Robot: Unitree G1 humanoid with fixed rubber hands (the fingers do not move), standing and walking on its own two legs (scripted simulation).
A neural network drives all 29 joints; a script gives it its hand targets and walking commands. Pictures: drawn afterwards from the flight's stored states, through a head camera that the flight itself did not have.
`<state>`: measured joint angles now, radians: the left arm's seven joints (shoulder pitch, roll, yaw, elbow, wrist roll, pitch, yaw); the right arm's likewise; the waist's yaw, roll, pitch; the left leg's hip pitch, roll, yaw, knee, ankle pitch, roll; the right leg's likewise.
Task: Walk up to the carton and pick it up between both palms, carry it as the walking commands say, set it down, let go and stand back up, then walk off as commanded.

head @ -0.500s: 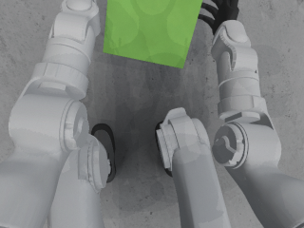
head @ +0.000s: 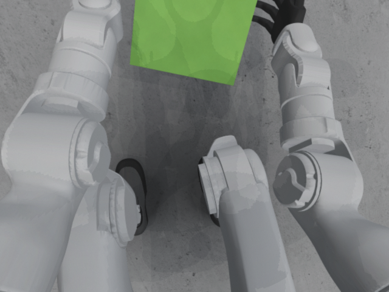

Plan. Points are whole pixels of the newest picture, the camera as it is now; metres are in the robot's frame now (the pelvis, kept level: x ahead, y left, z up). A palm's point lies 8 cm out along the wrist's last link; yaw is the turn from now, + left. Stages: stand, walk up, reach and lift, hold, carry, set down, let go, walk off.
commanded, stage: set down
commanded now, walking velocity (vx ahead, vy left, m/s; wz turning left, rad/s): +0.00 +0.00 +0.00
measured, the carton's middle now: (192, 9) +0.56 -0.09 -0.25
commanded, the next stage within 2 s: none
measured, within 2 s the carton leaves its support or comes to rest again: rests again in 1.32 s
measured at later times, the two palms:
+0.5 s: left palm out of the picture +0.58 +0.05 -0.16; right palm (285, 22) +0.50 -0.22 -0.16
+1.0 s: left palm out of the picture +0.58 +0.05 -0.17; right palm (284, 19) +0.50 -0.23 -0.17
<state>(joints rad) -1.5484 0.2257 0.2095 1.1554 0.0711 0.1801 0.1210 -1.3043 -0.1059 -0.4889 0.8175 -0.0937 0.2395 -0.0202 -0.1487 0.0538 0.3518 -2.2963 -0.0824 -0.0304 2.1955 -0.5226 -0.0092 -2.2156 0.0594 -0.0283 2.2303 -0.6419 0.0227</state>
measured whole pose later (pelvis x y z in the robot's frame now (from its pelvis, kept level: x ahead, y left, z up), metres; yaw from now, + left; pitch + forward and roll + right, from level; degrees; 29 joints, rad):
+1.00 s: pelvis +0.01 +0.00 +0.00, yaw -1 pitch +36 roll -3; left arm -1.55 0.21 0.29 1.12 0.17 0.13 0.06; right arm -1.33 -0.10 -0.57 0.83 -0.16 0.18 0.03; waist -0.14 0.04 0.38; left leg -2.28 -0.08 -0.03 2.23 -0.57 -0.01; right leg -2.20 0.07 -0.03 2.25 -0.69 0.02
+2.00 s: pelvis +0.00 +0.00 +0.02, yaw -1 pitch +36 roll -2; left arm -1.47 0.39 0.01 1.10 -0.13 0.13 0.11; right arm -1.30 -0.25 -0.26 0.95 0.16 0.09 -0.11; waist -0.15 0.02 0.31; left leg -2.25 -0.05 -0.04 2.15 -0.54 -0.02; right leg -2.19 0.09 -0.03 2.17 -0.62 0.02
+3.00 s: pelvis +0.04 +0.00 +0.28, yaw +0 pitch +43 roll -2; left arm -1.19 0.24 0.20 0.91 0.10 0.22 0.05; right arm -0.99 -0.16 -0.43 0.76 0.03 0.15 0.00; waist -0.16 0.05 -0.04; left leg -1.59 -0.05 -0.06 1.15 -0.32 -0.01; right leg -1.55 0.06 0.02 1.17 -0.38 0.01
